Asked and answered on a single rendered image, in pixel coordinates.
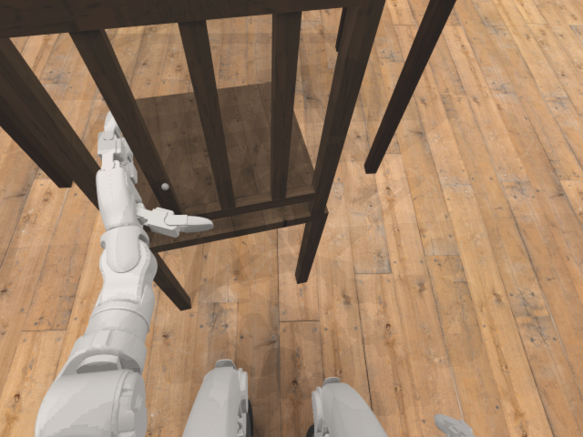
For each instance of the right robot thigh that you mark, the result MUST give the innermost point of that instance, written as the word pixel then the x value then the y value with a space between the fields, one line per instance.
pixel 340 411

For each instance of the robot thigh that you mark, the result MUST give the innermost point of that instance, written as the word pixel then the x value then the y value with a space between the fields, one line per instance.
pixel 340 411
pixel 222 397

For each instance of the chair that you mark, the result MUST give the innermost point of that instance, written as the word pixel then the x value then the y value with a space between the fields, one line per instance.
pixel 233 155

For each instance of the robot left forearm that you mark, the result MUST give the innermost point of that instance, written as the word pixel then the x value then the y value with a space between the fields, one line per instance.
pixel 118 326

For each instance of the right robot hand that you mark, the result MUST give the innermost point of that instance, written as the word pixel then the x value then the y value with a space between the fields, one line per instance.
pixel 452 427

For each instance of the robot left upper arm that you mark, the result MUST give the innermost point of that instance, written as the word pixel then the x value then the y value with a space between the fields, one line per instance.
pixel 96 404

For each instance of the left robot thigh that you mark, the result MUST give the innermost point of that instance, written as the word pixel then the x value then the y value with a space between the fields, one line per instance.
pixel 222 397

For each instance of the left robot hand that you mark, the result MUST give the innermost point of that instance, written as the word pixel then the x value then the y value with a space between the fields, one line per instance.
pixel 117 195

